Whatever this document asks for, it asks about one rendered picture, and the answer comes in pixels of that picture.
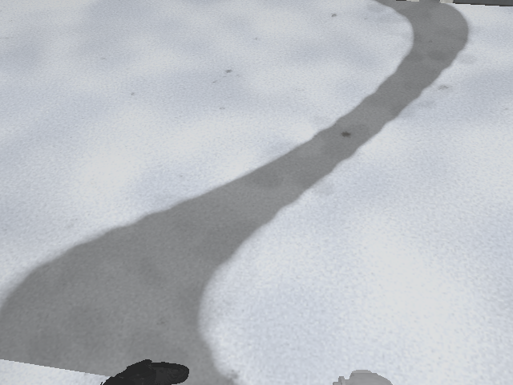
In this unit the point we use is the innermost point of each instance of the left robot hand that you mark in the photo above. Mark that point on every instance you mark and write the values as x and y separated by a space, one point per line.
148 373

